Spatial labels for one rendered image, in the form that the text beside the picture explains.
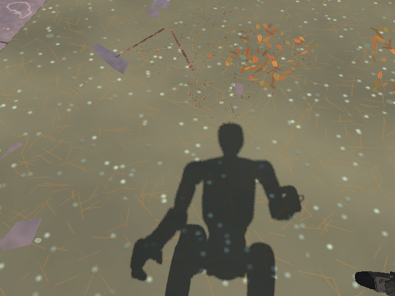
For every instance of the right robot hand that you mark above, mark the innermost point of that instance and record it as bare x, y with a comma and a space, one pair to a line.
380, 282

